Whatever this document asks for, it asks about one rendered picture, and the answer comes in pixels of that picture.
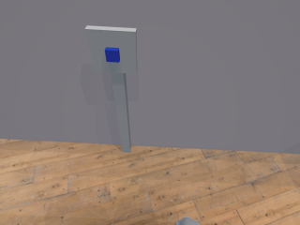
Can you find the panel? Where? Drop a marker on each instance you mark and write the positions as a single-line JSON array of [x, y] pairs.
[[101, 37]]

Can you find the button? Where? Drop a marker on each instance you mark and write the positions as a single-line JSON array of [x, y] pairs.
[[112, 54]]

